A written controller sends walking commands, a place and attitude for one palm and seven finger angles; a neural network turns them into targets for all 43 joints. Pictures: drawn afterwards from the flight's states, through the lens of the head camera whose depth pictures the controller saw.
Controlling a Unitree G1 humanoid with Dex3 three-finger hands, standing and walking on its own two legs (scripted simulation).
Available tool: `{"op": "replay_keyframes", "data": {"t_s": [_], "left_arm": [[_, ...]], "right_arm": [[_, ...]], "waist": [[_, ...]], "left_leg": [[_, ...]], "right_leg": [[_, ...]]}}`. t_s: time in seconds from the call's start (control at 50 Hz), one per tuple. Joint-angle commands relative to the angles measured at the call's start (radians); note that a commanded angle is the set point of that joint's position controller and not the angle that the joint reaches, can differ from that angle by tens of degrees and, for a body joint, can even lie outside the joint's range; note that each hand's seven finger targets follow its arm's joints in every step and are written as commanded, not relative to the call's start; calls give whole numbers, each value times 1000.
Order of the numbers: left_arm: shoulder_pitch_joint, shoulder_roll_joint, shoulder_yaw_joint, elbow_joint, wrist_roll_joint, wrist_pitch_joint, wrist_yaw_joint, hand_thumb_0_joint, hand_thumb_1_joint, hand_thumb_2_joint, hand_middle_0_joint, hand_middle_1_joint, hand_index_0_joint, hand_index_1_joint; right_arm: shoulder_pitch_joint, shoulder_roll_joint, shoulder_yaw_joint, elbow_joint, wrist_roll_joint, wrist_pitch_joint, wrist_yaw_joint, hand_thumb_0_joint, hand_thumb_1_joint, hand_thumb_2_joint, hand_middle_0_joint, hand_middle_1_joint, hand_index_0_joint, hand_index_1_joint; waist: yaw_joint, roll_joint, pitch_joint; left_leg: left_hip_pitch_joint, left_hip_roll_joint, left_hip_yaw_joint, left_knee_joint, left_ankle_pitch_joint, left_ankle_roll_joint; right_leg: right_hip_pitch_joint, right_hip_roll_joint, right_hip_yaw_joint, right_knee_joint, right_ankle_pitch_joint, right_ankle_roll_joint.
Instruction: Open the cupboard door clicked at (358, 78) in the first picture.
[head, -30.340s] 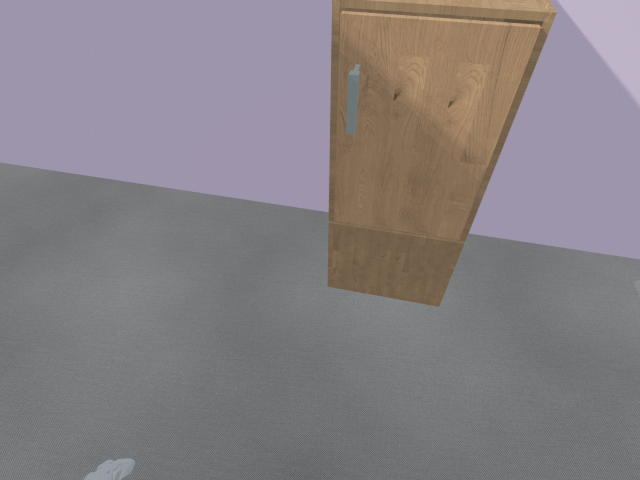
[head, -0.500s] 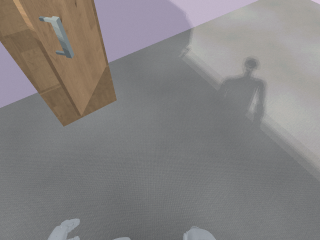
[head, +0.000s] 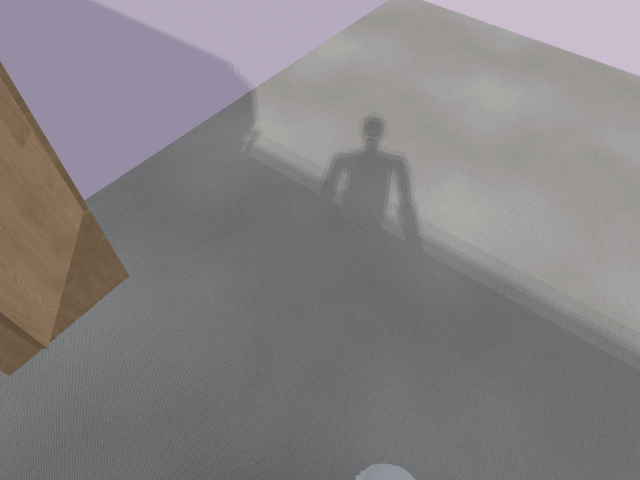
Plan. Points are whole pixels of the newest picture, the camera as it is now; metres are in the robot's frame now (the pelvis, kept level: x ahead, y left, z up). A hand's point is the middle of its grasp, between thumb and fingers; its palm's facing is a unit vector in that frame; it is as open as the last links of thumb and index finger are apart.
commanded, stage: walk to a spot facing it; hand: left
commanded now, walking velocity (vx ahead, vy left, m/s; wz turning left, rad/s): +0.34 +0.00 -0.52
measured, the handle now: out of the picture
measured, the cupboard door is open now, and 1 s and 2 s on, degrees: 43 43 43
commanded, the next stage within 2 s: turn to face it in 1.58 s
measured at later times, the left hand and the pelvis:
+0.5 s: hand (284, 335) +0.35 +0.07 -0.16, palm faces -0.27 -0.94 -0.19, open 7.4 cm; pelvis +0.20 -0.08 +0.00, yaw -13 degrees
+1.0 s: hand (293, 265) +0.50 +0.07 -0.17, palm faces -0.23 -0.96 -0.14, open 7.4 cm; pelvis +0.45 -0.10 +0.00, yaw -18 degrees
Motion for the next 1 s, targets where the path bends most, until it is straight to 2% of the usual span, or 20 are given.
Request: {"op": "replay_keyframes", "data": {"t_s": [0.0, 0.06, 0.14, 0.2, 0.24, 0.28, 0.3, 0.32, 0.34, 0.36, 0.4, 0.46, 0.68, 0.74, 0.76, 0.78, 0.8, 0.84, 0.88, 0.98], "left_arm": [[-121, 13, -4, -126, 2, -41, -17, 0, 900, 900, -200, -300, -200, -300], [-157, -9, -15, -127, 2, -37, -17, 0, 900, 900, -200, -300, -200, -300], [-281, -17, -25, -159, 1, -37, -17, 0, 900, 900, -200, -300, -200, -300], [-317, -14, -28, -156, -1, -40, -14, 0, 900, 900, -200, -300, -200, -300], [-240, 13, -22, -137, -1, -45, -5, 0, 900, 900, -200, -300, -200, -300], [27, 57, 4, -52, 1, -59, 8, 0, 900, 900, -200, -300, -200, -300], [202, 162, 31, -1, 7, -71, 24, 0, 900, 900, -200, -300, -200, -300], [297, 248, 56, 20, -9, -74, 39, 0, 900, 900, -200, -300, -200, -300], [232, 249, 55, 7, -28, -65, 56, 0, 900, 900, -200, -300, -200, -300], [130, 203, 39, -11, -31, -63, 61, 0, 900, 900, -200, -300, -200, -300], [3, 107, 8, -44, -25, -77, 62, 0, 900, 900, -200, -300, -200, -300], [-9, 74, 2, -27, -14, -105, 61, 0, 900, 900, -200, -300, -200, -300], [185, 67, -6, 87, -12, -128, 65, 0, 900, 900, -200, -300, -200, -300], [178, 81, -5, 95, -15, -130, 69, 0, 900, 900, -200, -300, -200, -300], [160, 80, -4, 86, -20, -131, 68, 0, 900, 900, -200, -300, -200, -300], [182, 38, -10, 61, -30, -130, 61, 0, 900, 900, -200, -300, -200, -300], [172, 17, -24, 38, -34, -137, 55, 0, 900, 900, -200, -300, -200, -300], [57, 33, -16, 14, -18, -124, 58, 0, 900, 900, -200, -300, -200, -300], [40, -2, -10, 27, -6, -100, 40, 0, 900, 900, -200, -300, -200, -300], [71, -49, -15, 29, -2, -56, 20, 0, 900, 900, -200, -300, -200, -300]], "right_arm": [[160, -150, -32, 20, 6, -24, -25, 0, -900, -900, 200, 300, 200, 300], [223, -136, -28, 54, 8, -28, -27, 0, -900, -900, 200, 300, 200, 300], [268, -124, -26, 84, -1, -18, -22, 0, -900, -900, 200, 300, 200, 300], [287, -128, -19, 108, -4, -12, -23, 0, -900, -900, 200, 300, 200, 300], [280, -141, -18, 119, -2, -6, -21, 0, -900, -900, 200, 300, 200, 300], [202, -160, -20, 105, 13, -5, -22, 0, -900, -900, 200, 300, 200, 300], [166, -126, -16, 79, 32, -9, -7, 0, -900, -900, 200, 300, 200, 300], [161, -70, -10, 39, 47, -9, -13, 0, -900, -900, 200, 300, 200, 300], [85, -106, -21, 25, 44, -2, -15, 0, -900, -900, 200, 300, 200, 300], [64, -86, -31, 39, 41, 1, -13, 0, -900, -900, 200, 300, 200, 300], [68, -55, -29, 66, 22, 23, -10, 0, -900, -900, 200, 300, 200, 300], [152, -16, -29, 109, 10, 44, 2, 0, -900, -900, 200, 300, 200, 300], [-230, -18, -33, 4, 17, 13, 34, 0, -900, -900, 200, 300, 200, 300], [-99, -51, -42, 55, 10, 1, 19, 0, -900, -900, 200, 300, 200, 300], [55, -98, -53, 102, 4, -4, 9, 0, -900, -900, 200, 300, 200, 300], [209, -211, -79, 139, -13, -11, -1, 0, -900, -900, 200, 300, 200, 300], [297, -259, -83, 151, -6, -2, -7, 0, -900, -900, 200, 300, 200, 300], [167, -198, -72, 120, 5, 0, -11, 0, -900, -900, 200, 300, 200, 300], [70, -107, -48, 104, 6, -12, -16, 0, -900, -900, 200, 300, 200, 300], [44, -98, -44, 120, 12, -20, -8, 0, -900, -900, 200, 300, 200, 300]], "waist": [[-34, 188, -32], [-41, 185, -80], [-68, 168, -8], [-72, 188, 23], [-30, 191, -10], [109, 152, -128], [185, -25, -240], [183, -230, -348], [160, -119, -248], [108, -39, -114], [10, -48, -6], [-51, -68, -40], [44, -82, 11], [-38, -36, -56], [-109, -3, -133], [-154, 187, -270], [-158, 292, -327], [-108, 106, -132], [-47, 146, 23], [21, 186, 10]], "left_leg": [[262, 243, -142, -307, 405, 38], [332, 225, -39, -284, 538, 35], [313, 253, 3, -308, 481, 57], [289, 263, 47, -282, 622, 54], [286, 269, 74, -169, 861, 46], [140, 227, 112, 138, 937, 1], [-118, 144, 157, 427, 588, -35], [-386, -32, 73, 779, -283, -81], [-458, 18, -110, 860, -249, -50], [-464, 77, -128, 840, -141, -49], [-336, 109, -137, 697, -38, -69], [-236, 85, -101, 517, 13, -79], [-303, 12, -59, 119, 108, -48], [-32, -69, 3, -44, 127, -13], [234, -32, -38, -73, 215, 24], [513, 231, -375, -65, 274, 136], [592, 432, -621, -191, 396, 248], [341, 403, -551, -256, 253, 245], [111, 316, -387, -349, 116, 165], [-8, 194, -92, -406, 123, 97]], "right_leg": [[-270, -71, -30, 60, 146, 23], [-264, -58, -68, -41, 198, 17], [-216, -61, -105, -278, 211, 2], [-102, -24, -151, -416, 185, -27], [50, 25, -186, -477, 121, -62], [448, 55, -172, -572, 203, -105], [745, -125, 45, -617, 198, -167], [897, -413, 543, -752, 373, -284], [778, -425, 552, -825, 358, -301], [607, -398, 423, -866, 253, -286], [308, -292, 237, -920, 319, -199], [246, -211, 99, -923, 419, -183], [493, -223, 135, -870, 658, -175], [468, -175, 77, -657, 939, -130], [318, -143, 36, -468, 882, -93], [55, -27, -42, -177, 515, -36], [-89, 60, -45, 130, -110, -28], [-208, -35, 23, 261, -62, -26], [-172, -92, 33, 189, 54, -12], [-21, -110, -51, -155, 181, 9]]}}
